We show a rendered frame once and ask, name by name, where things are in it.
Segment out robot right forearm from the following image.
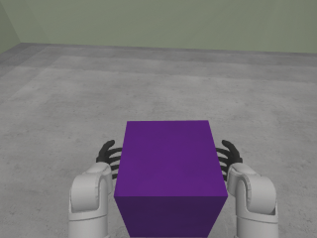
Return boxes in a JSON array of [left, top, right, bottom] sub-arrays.
[[227, 163, 279, 238]]

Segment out left robot hand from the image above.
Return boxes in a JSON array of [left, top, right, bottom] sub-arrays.
[[96, 140, 123, 179]]

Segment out robot left forearm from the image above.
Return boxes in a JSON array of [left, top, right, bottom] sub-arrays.
[[67, 162, 114, 238]]

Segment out right robot hand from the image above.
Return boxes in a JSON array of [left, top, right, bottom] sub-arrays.
[[215, 140, 243, 181]]

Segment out carton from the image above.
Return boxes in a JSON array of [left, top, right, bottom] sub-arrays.
[[114, 120, 228, 238]]

